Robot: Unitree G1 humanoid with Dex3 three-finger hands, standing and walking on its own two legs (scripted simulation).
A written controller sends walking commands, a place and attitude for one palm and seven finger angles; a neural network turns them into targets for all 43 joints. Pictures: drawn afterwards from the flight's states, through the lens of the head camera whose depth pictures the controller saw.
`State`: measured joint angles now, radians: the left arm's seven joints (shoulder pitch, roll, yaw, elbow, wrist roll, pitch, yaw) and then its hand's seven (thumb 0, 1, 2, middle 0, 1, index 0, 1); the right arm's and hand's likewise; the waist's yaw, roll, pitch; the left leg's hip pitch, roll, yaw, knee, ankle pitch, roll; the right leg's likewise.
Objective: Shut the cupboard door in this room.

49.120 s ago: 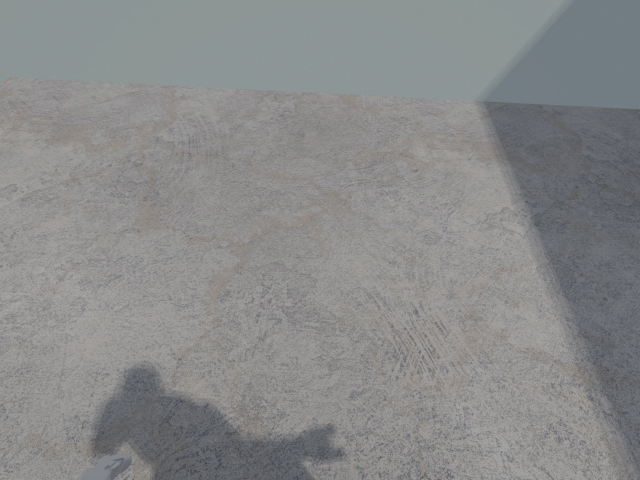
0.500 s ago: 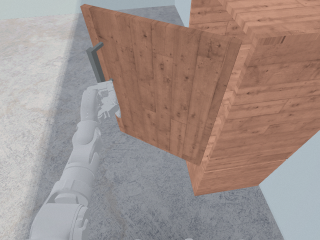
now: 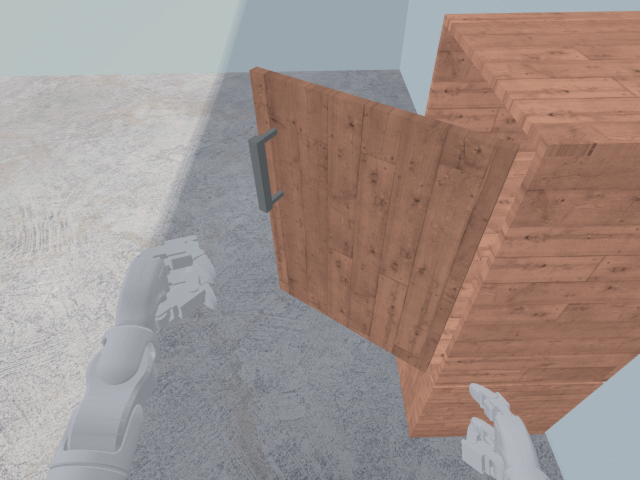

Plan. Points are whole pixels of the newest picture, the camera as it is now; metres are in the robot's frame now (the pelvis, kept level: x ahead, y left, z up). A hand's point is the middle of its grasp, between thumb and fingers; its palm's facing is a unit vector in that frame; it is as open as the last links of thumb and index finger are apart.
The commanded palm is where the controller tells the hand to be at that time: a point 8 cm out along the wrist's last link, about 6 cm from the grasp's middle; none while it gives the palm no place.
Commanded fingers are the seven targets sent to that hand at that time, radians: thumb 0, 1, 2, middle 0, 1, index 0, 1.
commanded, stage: draw the hand back to the body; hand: left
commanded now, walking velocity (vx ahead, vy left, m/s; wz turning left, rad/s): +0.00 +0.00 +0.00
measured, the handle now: (268, 171) +0.62 +0.15 +0.05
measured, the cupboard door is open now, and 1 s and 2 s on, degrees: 54 54 54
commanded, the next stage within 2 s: step back with the hand held close in 0.90 s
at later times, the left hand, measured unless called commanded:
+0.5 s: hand (61, 328) +0.21 +0.27 +0.16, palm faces +0.39 -0.82 -0.41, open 5.9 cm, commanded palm +0.16 +0.31 +0.18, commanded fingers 0.00 0.90 0.90 -0.20 -0.30 -0.20 -0.30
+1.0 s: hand (54, 326) +0.20 +0.26 +0.18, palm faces +0.44 -0.80 -0.41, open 7.4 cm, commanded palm +0.15 +0.30 +0.18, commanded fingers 0.00 0.90 0.90 -0.20 -0.30 -0.20 -0.30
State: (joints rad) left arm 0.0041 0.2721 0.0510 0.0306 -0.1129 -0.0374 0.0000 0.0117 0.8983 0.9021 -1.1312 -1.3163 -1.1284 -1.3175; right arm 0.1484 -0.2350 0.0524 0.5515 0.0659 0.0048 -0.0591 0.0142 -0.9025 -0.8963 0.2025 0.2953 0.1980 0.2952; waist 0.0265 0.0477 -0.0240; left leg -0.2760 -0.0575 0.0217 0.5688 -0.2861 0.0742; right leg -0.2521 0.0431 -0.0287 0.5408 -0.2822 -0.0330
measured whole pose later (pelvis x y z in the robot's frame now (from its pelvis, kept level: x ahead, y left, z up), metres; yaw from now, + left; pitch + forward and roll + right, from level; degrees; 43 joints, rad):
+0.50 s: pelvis +0.02 +0.01 +0.01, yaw +0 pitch -4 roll -1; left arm 0.46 0.37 0.29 -0.39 -0.08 0.00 0.09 0.01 0.89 0.90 -0.47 -0.59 -0.47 -0.59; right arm 0.20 -0.24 0.04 0.62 0.04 -0.01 -0.05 0.02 -0.90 -0.90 0.21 0.30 0.20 0.30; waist 0.06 0.08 0.00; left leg -0.10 -0.07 0.02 0.41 -0.24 0.09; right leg -0.07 0.03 -0.02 0.37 -0.23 -0.02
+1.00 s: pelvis +0.01 +0.00 +0.01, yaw +0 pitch -5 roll -1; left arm 0.46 0.37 0.33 -0.41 -0.08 -0.04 0.10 0.01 0.89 0.90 -0.21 -0.31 -0.21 -0.31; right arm 0.19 -0.23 0.03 0.63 0.03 -0.07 -0.05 0.02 -0.90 -0.90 0.20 0.30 0.20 0.30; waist 0.06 0.08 0.01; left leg -0.09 -0.06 0.02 0.41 -0.24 0.07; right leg -0.07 0.04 -0.02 0.38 -0.23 -0.03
